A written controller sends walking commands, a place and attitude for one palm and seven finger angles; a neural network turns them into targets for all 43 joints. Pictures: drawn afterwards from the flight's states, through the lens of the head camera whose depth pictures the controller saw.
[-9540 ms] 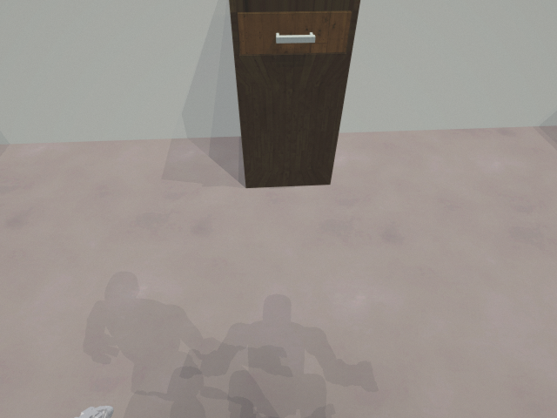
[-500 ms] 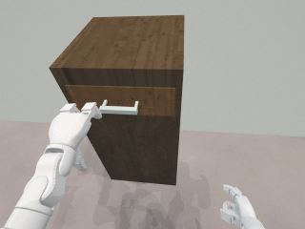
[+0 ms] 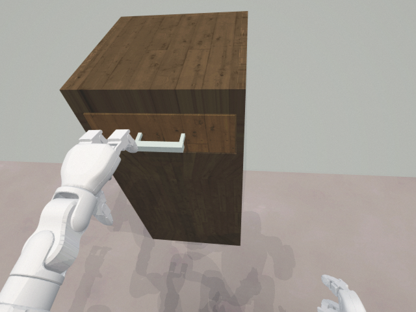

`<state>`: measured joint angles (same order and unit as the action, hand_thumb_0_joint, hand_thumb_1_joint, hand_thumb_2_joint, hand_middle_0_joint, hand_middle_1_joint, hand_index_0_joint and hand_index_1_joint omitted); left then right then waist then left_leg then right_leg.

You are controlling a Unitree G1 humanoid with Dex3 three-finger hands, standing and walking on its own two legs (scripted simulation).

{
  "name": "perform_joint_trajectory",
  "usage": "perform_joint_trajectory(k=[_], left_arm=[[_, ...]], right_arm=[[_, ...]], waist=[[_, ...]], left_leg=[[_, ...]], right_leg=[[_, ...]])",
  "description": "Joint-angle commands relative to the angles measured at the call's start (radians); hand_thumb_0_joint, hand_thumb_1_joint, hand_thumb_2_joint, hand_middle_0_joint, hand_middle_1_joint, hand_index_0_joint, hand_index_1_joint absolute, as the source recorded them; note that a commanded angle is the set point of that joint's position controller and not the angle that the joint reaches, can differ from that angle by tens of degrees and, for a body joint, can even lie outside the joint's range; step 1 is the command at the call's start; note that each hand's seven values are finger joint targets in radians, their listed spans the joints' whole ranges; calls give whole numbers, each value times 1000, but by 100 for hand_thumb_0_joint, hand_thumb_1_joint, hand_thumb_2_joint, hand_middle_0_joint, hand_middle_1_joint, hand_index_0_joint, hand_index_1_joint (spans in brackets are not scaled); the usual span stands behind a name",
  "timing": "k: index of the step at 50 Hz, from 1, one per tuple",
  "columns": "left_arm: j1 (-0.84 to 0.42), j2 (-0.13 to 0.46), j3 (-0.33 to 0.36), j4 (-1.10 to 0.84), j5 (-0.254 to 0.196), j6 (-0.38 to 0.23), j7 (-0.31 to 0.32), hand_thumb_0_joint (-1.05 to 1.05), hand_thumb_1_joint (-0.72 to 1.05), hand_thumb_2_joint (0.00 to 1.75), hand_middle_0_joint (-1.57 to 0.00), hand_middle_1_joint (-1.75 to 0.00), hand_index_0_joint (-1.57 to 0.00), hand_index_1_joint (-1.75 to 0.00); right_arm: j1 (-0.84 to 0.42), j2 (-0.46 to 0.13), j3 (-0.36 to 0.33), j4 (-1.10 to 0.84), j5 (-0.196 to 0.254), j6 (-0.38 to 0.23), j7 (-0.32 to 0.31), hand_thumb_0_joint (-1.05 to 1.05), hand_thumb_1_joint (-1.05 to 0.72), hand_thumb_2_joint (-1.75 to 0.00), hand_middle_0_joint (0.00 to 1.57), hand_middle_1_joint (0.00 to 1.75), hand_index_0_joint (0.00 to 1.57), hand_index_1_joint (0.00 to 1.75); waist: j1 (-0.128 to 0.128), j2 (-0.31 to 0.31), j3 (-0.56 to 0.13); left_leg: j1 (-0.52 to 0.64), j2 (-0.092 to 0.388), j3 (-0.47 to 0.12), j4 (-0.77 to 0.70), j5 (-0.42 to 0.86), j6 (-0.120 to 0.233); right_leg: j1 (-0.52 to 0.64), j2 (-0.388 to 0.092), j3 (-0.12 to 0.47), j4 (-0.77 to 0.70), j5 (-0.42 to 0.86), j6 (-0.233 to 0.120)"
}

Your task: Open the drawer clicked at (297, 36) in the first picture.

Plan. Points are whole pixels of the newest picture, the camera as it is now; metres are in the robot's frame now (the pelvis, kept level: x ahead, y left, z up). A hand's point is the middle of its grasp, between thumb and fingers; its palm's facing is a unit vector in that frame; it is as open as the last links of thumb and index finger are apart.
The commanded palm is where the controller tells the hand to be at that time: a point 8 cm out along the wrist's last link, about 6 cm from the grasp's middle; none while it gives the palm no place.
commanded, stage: move the hooked fingers above the handle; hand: left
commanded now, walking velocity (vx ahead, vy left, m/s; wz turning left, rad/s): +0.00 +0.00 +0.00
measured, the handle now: (159, 141) +0.51 +0.22 +0.00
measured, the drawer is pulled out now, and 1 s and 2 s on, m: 0.00 0.00 0.00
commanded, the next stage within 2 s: none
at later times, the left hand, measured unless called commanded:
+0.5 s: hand (121, 168) +0.34 +0.23 +0.09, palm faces +0.02 -0.05 -1.00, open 13.8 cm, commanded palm +0.33 +0.23 +0.15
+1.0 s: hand (131, 156) +0.40 +0.23 +0.06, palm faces -0.02 -0.05 -1.00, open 13.8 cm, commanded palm +0.38 +0.24 +0.13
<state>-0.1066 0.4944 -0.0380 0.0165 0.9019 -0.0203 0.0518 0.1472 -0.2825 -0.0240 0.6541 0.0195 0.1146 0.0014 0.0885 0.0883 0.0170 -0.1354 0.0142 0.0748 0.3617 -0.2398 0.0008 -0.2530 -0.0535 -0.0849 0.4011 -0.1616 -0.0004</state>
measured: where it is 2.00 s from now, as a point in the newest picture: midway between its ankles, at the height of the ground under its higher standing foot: outside the picture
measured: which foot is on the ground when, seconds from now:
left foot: down 0.00-1.00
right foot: down 0.00-1.00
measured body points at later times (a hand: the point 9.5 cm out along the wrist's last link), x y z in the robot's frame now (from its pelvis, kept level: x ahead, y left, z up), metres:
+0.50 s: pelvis +0.00 +0.00 +0.00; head +0.02 -0.04 +0.45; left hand +0.34 +0.23 +0.14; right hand +0.18 -0.23 -0.12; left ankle -0.03 +0.12 -0.74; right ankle +0.03 -0.12 -0.74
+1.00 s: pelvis +0.01 +0.00 -0.01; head +0.06 -0.02 +0.44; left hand +0.39 +0.23 +0.12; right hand +0.14 -0.25 -0.14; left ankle -0.03 +0.12 -0.74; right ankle +0.03 -0.12 -0.74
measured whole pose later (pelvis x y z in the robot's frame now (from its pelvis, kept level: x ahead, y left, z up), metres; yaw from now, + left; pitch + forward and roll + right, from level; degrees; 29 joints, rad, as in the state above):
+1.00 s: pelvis +0.01 +0.00 -0.01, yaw +0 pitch +6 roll +1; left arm -0.44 0.47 -0.09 0.46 0.97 -0.03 0.09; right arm 0.21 -0.27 -0.03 0.66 0.03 0.11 -0.03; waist 0.04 0.05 -0.02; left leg -0.27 0.01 0.08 0.45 -0.29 0.01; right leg -0.39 -0.06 -0.07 0.48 -0.20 0.01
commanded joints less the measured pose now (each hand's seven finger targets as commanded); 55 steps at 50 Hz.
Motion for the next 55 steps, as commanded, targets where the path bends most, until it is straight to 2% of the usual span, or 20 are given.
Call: perform_joint_trajectory(k=[1,3,5,7,10,16,19,23,25,28,32,33,40,43,44,45,48,50,52,55], left_arm=[[-303,206,131,-169,6,31,43,0,-50,30,-30,-120,-30,-120],[-304,200,121,-184,11,42,30,0,-50,30,-30,-120,-30,-120],[-281,196,115,-159,5,45,14,0,-50,30,-30,-120,-30,-120],[-335,186,95,-155,8,39,7,0,-50,30,-30,-120,-30,-120],[-353,230,139,-96,17,26,9,0,-50,30,-30,-120,-30,-120],[-477,209,104,-2,29,5,25,0,-50,30,-30,-120,-30,-120],[-540,184,67,-3,38,-6,30,0,-50,30,-30,-120,-30,-120],[-553,204,88,42,40,-12,35,0,-50,30,-30,-120,-30,-120],[-546,179,68,67,39,-10,38,0,-50,30,-30,-120,-30,-120],[-563,198,85,122,49,0,46,0,-50,30,-30,-120,-30,-120],[-604,183,65,111,56,-1,62,0,-50,30,-30,-120,-30,-120],[-609,217,99,119,57,-2,67,0,-50,30,-30,-120,-30,-120],[-643,215,93,190,64,-1,80,0,-50,30,-30,-120,-30,-120],[-655,212,88,183,65,-8,83,0,-50,30,-30,-120,-30,-120],[-672,182,56,198,62,-9,81,0,-50,30,-30,-120,-30,-120],[-681,218,88,230,64,-12,82,0,-50,30,-30,-120,-30,-120],[-715,200,68,261,70,-18,81,0,-50,30,-30,-120,-30,-120],[-726,232,97,293,73,-28,86,0,-50,30,-30,-120,-30,-120],[-757,206,70,294,74,-40,89,0,-50,30,-30,-120,-30,-120],[-746,232,101,329,79,-50,95,0,-50,30,-30,-120,-30,-120]], right_arm=[[-149,-85,-22,-165,5,-55,-7,0,-90,-90,20,30,20,30],[-165,-83,-18,-173,5,-55,-8,0,-90,-90,20,30,20,30],[-154,-82,-17,-169,2,-53,-12,0,-90,-90,20,30,20,30],[-153,-81,-13,-166,1,-54,-15,0,-90,-90,20,30,20,30],[-134,-82,-12,-156,0,-56,-22,0,-90,-90,20,30,20,30],[-117,-77,-13,-144,3,-63,-34,0,-90,-90,20,30,20,30],[-102,-75,-18,-148,2,-70,-33,0,-90,-90,20,30,20,30],[-81,-83,-25,-146,1,-69,-35,0,-90,-90,20,30,20,30],[-74,-84,-24,-145,3,-64,-33,0,-90,-90,20,30,20,30],[-64,-92,-28,-142,6,-59,-34,0,-90,-90,20,30,20,30],[-39,-91,-35,-143,5,-58,-35,0,-90,-90,20,30,20,30],[-30,-95,-38,-141,4,-58,-34,0,-90,-90,20,30,20,30],[1,-102,-44,-125,9,-53,-37,0,-90,-90,20,30,20,30],[11,-104,-50,-128,7,-54,-37,0,-90,-90,20,30,20,30],[15,-100,-50,-127,8,-54,-39,0,-90,-90,20,30,20,30],[27,-104,-51,-117,9,-54,-41,0,-90,-90,20,30,20,30],[38,-104,-52,-114,8,-51,-43,0,-90,-90,20,30,20,30],[53,-107,-54,-107,6,-49,-45,0,-90,-90,20,30,20,30],[59,-103,-56,-109,5,-49,-45,0,-90,-90,20,30,20,30],[75,-106,-60,-104,2,-45,-43,0,-90,-90,20,30,20,30]], waist=[[5,-54,-263],[5,-46,-270],[3,-87,-260],[-8,-86,-237],[-2,-111,-236],[-20,-82,-243],[-23,-63,-293],[-20,-71,-322],[-21,-84,-302],[-19,-93,-298],[-20,-69,-364],[-21,-88,-376],[-37,-86,-347],[-40,-87,-383],[-49,-88,-381],[-50,-87,-362],[-56,-93,-372],[-54,-95,-390],[-61,-71,-402],[-57,-75,-419]], left_leg=[[-60,-45,-24,-46,245,19],[-50,-44,-26,-46,240,19],[-60,-45,-24,-47,234,24],[-63,-46,-22,-47,217,23],[-77,-46,-22,-45,202,24],[-86,-51,-16,-32,180,22],[-69,-53,-21,-22,195,23],[-82,-52,-24,-10,236,21],[-100,-51,-23,-11,238,21],[-116,-49,-24,-9,235,20],[-97,-48,-22,9,284,24],[-103,-47,-26,11,292,23],[-121,-43,-25,26,298,24],[-105,-42,-27,38,316,26],[-105,-43,-23,43,308,28],[-118,-42,-24,45,306,27],[-125,-44,-25,55,306,28],[-128,-44,-23,65,311,31],[-125,-44,-24,78,344,29],[-137,-44,-22,93,368,30]], right_leg=[[236,40,53,-16,141,-35],[238,43,57,-19,130,-36],[244,41,52,-20,133,-32],[222,41,53,-27,122,-30],[227,41,55,-27,105,-30],[194,39,57,-24,88,-29],[193,40,55,-10,95,-32],[206,42,56,7,149,-35],[193,41,50,14,153,-36],[183,45,50,19,147,-38],[190,43,52,43,194,-40],[204,45,52,46,200,-40],[155,49,46,61,206,-40],[155,51,47,69,216,-40],[146,48,49,69,220,-37],[137,49,46,71,222,-39],[126,50,46,78,222,-38],[128,50,47,87,233,-38],[119,48,46,98,265,-40],[122,49,45,114,291,-39]])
